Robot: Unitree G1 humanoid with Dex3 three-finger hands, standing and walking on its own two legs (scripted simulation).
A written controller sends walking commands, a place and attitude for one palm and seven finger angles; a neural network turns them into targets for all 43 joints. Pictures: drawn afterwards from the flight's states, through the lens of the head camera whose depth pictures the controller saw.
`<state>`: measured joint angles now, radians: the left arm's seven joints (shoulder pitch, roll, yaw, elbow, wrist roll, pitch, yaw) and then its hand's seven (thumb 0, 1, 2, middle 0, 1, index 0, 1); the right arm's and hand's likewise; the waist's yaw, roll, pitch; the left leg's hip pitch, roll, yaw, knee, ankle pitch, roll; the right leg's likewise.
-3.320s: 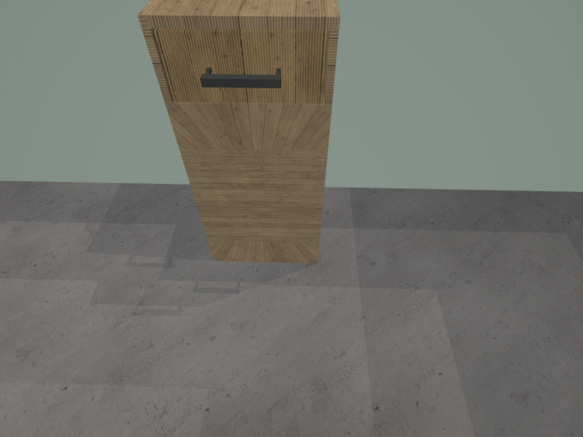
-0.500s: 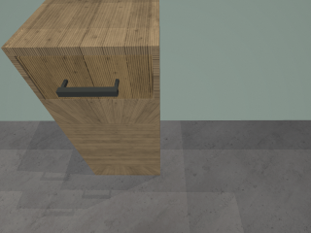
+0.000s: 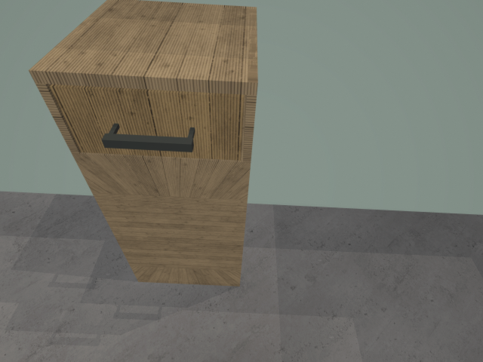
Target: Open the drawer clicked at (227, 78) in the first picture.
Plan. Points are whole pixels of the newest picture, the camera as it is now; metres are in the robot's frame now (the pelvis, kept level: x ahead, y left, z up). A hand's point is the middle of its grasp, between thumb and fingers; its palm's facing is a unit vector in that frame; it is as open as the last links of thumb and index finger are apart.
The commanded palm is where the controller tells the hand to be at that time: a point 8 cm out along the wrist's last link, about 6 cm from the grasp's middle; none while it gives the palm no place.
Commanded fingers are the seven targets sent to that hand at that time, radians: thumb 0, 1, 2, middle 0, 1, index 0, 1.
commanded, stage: look again from close up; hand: left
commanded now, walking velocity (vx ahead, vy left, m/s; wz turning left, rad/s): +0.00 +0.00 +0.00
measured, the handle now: (151, 136) +0.53 +0.22 +0.07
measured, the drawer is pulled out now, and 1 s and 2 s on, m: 0.00 0.00 0.00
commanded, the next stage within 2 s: raise the hand with hooked fingers in 0.12 s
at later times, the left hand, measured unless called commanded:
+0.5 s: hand (117, 312) +0.20 +0.21 -0.02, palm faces +0.08 -0.38 -0.92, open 7.9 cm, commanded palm +0.13 +0.23 -0.01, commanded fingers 0.00 0.55 0.75 -0.23 -0.53 -0.23 -0.53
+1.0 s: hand (107, 281) +0.23 +0.22 +0.03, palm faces +0.04 -0.11 -0.99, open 10.7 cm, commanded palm +0.20 +0.22 +0.10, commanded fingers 0.00 -0.03 0.50 -0.27 -0.90 -0.27 -0.90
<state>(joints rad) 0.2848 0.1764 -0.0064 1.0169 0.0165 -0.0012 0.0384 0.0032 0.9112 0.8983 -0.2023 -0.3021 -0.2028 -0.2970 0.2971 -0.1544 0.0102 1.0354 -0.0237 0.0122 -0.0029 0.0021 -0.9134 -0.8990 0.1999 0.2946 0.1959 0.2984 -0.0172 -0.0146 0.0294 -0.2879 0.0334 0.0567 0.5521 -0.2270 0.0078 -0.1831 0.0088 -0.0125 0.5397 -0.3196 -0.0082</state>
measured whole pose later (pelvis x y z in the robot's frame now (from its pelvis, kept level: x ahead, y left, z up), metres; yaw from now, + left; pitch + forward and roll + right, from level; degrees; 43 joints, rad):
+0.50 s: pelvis -0.01 +0.01 -0.02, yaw -1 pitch +5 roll +1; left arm 0.37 0.27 -0.11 0.00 0.79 0.06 0.40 0.01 0.77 0.84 -0.21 -0.39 -0.21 -0.39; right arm 0.16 -0.23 0.00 0.62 -0.03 -0.15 -0.02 0.01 -0.91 -0.90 0.20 0.29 0.20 0.30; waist 0.02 0.05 -0.11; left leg -0.54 0.01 0.09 0.73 -0.28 0.03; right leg -0.48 -0.03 0.02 0.79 -0.41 0.00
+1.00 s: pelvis +0.02 -0.03 -0.02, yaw +1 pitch +5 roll +1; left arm 0.34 0.43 0.00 -0.15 0.95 -0.02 0.23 0.00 0.18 0.59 -0.27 -0.76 -0.27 -0.76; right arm 0.10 -0.22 0.02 0.59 -0.05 0.10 0.00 0.01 -0.91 -0.90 0.20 0.30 0.20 0.30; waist 0.09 0.06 -0.05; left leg -0.47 0.04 0.04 0.69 -0.30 -0.02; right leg -0.39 0.01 -0.03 0.74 -0.43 -0.04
